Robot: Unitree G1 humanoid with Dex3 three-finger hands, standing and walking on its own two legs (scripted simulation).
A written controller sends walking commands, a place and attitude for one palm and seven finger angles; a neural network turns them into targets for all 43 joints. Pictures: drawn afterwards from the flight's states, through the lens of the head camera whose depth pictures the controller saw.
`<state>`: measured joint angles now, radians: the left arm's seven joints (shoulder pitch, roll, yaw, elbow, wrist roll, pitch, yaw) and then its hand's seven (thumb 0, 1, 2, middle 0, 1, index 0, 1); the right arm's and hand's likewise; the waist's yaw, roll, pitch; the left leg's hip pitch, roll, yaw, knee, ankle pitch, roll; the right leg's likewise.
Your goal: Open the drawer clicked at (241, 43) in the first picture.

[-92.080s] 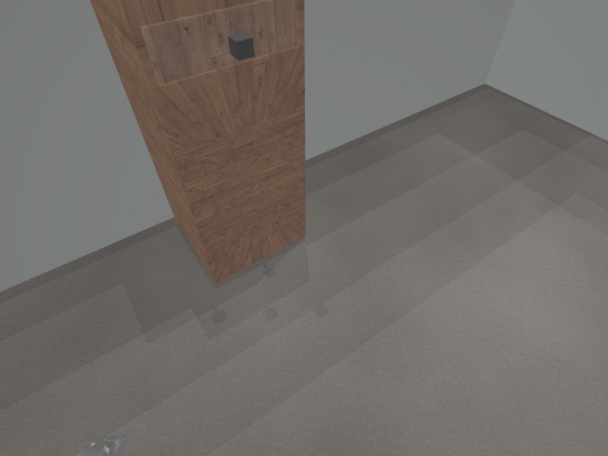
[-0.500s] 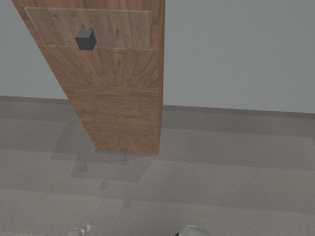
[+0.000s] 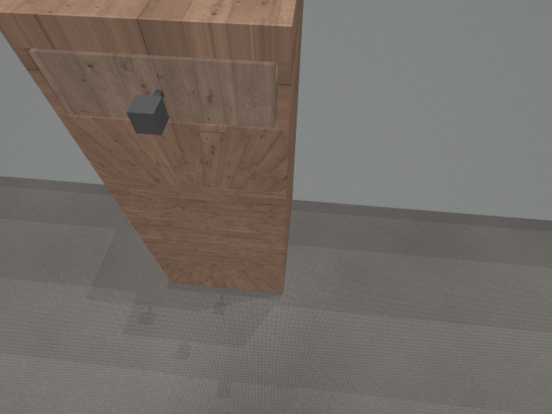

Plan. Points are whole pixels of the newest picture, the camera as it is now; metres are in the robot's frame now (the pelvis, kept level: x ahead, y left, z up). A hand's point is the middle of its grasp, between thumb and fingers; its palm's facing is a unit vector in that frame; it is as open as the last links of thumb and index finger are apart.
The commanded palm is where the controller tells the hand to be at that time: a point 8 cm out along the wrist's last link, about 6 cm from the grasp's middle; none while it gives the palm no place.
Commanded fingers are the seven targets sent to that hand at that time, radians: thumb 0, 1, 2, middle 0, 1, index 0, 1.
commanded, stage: come to a stop and stand still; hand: left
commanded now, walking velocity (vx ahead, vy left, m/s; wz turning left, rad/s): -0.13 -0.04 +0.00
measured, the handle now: (152, 107) +0.53 +0.24 +0.12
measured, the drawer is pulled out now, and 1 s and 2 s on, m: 0.00 0.00 0.00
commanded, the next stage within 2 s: look again from close up in 0.92 s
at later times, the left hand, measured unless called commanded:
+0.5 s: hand out of the picture +0.01 +0.17 -0.18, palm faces +0.06 -0.98 -0.21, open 7.4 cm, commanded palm none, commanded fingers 0.00 0.90 0.90 -0.20 -0.30 -0.20 -0.30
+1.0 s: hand out of the picture -0.03 +0.22 -0.17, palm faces -0.04 -0.97 -0.25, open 7.4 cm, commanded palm none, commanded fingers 0.00 0.90 0.90 -0.20 -0.30 -0.20 -0.30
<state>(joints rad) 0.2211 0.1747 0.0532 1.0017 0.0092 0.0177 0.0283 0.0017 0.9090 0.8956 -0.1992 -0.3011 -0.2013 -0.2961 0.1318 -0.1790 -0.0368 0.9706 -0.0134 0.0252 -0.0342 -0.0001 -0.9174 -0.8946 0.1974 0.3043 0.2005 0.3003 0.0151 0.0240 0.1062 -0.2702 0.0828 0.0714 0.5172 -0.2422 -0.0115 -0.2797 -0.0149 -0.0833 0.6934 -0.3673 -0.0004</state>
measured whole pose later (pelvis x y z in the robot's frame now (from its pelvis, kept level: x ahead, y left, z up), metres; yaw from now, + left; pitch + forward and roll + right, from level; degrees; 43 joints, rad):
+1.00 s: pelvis -0.04 +0.03 +0.00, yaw -2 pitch +0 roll +1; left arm 0.30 0.18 -0.01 1.08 0.02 0.00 0.03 0.00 0.91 0.90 -0.20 -0.30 -0.20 -0.30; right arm 0.30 -0.18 0.01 1.06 -0.01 -0.01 -0.01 0.00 -0.92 -0.89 0.20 0.30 0.20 0.30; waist 0.00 0.02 0.03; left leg -0.21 -0.05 0.10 0.45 -0.24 0.07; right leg -0.25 -0.06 0.04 0.50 -0.25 0.04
